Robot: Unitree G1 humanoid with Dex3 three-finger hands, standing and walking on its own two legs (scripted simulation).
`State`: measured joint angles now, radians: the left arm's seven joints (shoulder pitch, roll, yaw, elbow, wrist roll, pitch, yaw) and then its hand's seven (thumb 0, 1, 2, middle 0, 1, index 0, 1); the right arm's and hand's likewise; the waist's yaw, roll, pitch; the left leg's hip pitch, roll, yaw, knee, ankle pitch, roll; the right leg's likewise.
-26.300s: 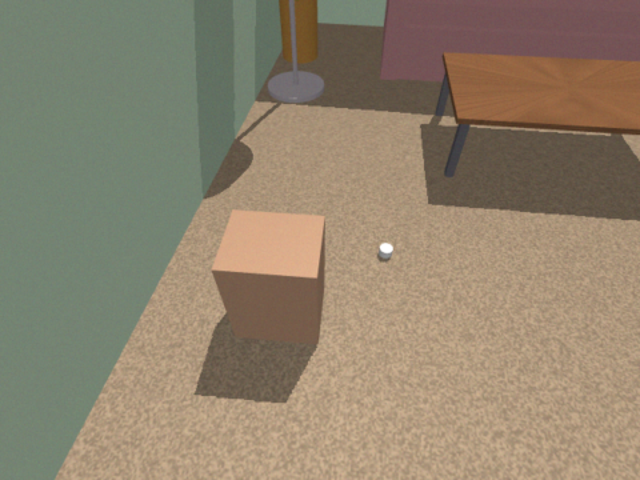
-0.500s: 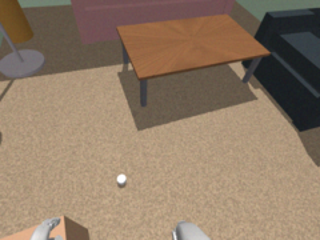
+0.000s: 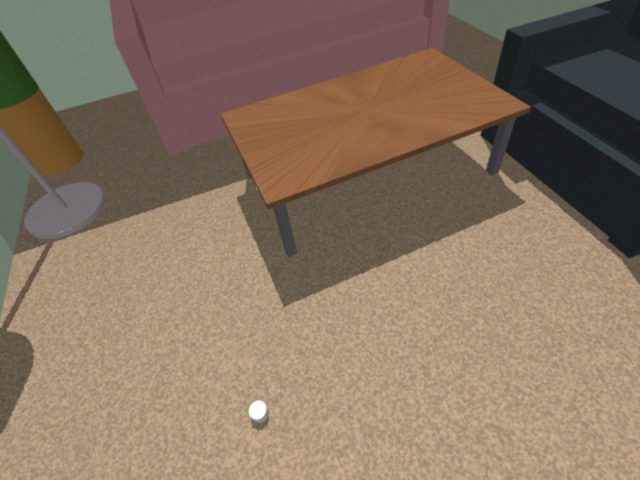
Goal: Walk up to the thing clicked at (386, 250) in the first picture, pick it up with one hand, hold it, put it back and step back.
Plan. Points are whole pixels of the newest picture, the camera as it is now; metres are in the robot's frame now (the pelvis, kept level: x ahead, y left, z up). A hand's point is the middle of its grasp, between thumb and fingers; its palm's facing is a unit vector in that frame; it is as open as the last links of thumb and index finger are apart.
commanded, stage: walk up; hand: left
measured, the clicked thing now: (258, 411) +0.45 +0.28 -0.75
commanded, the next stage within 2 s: stand in 1.24 s
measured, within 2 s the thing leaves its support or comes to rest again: neither
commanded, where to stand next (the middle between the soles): +0.06 +0.03 m, yaw +2 degrees
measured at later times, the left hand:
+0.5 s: hand out of the picture +0.05 +0.33 -0.17, palm faces +0.07 -0.93 -0.36, open 7.4 cm
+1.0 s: hand out of the picture +0.03 +0.28 -0.12, palm faces +0.03 -0.90 -0.44, open 7.4 cm
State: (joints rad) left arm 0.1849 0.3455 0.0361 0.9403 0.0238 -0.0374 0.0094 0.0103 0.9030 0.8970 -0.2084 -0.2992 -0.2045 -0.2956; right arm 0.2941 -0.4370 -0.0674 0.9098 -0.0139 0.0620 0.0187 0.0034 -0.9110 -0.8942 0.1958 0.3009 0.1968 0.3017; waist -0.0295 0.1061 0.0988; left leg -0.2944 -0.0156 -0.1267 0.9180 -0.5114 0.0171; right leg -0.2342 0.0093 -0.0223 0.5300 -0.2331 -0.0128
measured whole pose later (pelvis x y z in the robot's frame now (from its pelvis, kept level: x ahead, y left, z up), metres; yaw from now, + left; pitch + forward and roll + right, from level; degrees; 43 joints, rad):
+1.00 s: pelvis -0.03 +0.00 +0.00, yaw +2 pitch -3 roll +0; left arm 0.24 0.35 0.04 0.93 0.02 -0.04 0.00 0.01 0.90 0.90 -0.21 -0.30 -0.21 -0.30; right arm 0.27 -0.44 -0.06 0.91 -0.02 0.05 0.02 0.00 -0.91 -0.89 0.20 0.30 0.20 0.30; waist 0.00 0.10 0.09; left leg -0.39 -0.04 -0.15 0.94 -0.44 0.00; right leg -0.22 -0.01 -0.05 0.57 -0.29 -0.02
